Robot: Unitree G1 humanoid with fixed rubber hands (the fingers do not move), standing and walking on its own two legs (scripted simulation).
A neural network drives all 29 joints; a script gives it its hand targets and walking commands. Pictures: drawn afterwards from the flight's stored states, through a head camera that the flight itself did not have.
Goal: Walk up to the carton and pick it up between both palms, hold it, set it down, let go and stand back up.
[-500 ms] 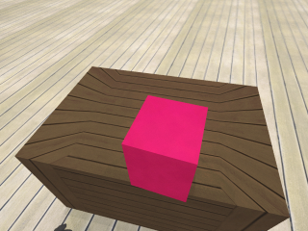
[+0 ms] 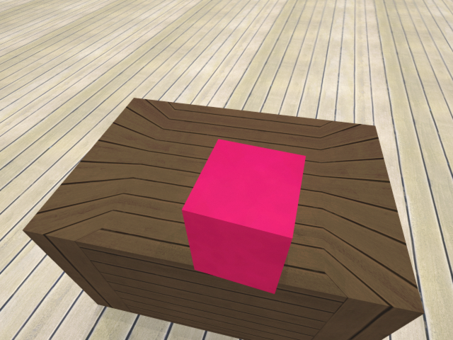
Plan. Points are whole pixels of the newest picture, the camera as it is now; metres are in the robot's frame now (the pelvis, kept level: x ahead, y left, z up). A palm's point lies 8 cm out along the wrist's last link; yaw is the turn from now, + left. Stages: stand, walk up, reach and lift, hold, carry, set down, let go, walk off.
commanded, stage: stand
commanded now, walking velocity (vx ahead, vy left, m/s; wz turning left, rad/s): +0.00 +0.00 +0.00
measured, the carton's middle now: (246, 216) +0.42 -0.02 -0.06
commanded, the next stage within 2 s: walk up in 0.60 s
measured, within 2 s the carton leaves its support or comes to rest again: neither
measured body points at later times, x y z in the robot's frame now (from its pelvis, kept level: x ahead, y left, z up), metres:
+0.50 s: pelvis +0.00 +0.01 +0.00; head +0.01 +0.01 +0.45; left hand +0.09 +0.31 -0.13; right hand +0.08 -0.30 -0.12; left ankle +0.00 +0.14 -0.75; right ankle +0.01 -0.11 -0.75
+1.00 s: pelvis +0.04 -0.02 -0.01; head +0.04 -0.03 +0.44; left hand +0.13 +0.29 -0.11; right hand +0.07 -0.34 -0.13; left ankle +0.00 +0.14 -0.75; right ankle +0.08 -0.15 -0.72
